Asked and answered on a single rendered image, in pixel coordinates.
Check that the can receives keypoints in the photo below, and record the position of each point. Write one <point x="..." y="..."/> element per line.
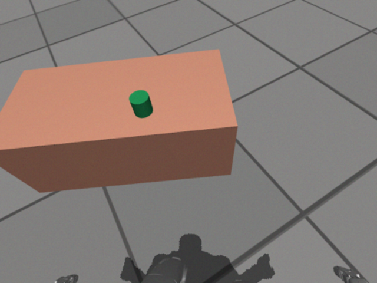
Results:
<point x="141" y="104"/>

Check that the right robot hand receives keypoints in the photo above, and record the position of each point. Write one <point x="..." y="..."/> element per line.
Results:
<point x="348" y="276"/>

